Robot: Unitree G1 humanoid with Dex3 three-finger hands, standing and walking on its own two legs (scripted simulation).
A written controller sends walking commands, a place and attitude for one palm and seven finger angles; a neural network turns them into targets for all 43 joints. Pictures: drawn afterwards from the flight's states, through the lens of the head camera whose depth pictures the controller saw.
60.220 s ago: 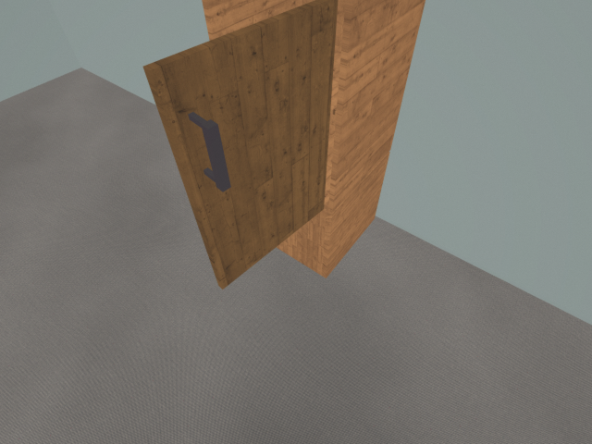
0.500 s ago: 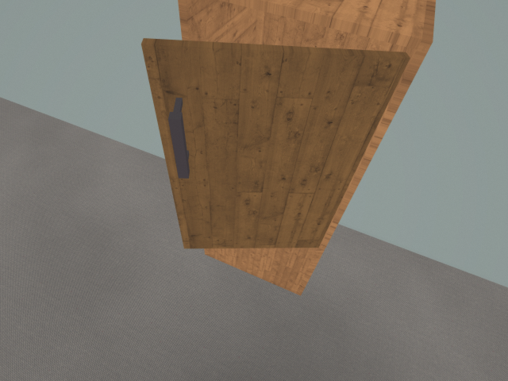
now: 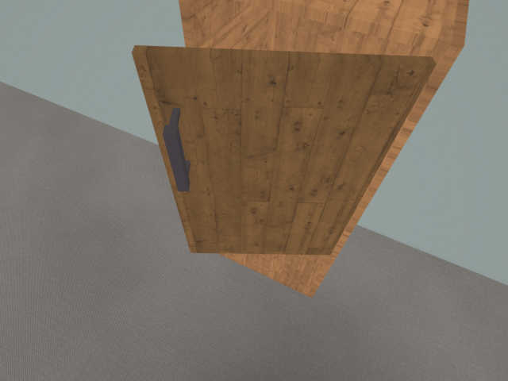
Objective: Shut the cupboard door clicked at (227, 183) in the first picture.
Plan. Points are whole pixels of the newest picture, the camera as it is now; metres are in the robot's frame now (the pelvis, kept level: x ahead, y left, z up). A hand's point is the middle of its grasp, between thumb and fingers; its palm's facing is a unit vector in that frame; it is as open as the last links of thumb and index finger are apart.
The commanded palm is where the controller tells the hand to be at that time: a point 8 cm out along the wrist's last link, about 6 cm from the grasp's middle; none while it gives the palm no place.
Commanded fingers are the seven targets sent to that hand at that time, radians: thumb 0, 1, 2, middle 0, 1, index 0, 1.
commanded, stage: come to a stop and stand still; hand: left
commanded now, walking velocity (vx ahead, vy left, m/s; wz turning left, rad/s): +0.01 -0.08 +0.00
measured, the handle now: (179, 152) +0.43 +0.15 +0.10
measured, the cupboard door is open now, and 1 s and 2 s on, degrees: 26 26 26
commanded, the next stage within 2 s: look again from close up in 0.44 s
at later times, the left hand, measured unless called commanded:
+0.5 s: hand out of the picture -0.01 +0.15 -0.16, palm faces +0.01 -0.98 -0.19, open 7.3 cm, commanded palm none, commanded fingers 0.00 0.90 0.90 -0.20 -0.30 -0.20 -0.30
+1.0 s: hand out of the picture +0.01 +0.19 -0.17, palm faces -0.02 -0.97 -0.22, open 7.4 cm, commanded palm none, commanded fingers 0.00 0.90 0.90 -0.20 -0.30 -0.20 -0.30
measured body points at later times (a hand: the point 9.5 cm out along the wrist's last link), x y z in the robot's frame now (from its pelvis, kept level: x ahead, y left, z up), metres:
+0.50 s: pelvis -0.02 -0.03 +0.01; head -0.01 -0.03 +0.46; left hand +0.00 +0.20 -0.15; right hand -0.03 -0.26 -0.15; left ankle -0.01 +0.11 -0.73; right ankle -0.05 -0.13 -0.73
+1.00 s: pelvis -0.02 +0.01 +0.01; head -0.01 +0.01 +0.45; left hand +0.01 +0.25 -0.15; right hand -0.01 -0.22 -0.15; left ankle -0.01 +0.11 -0.73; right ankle -0.05 -0.13 -0.73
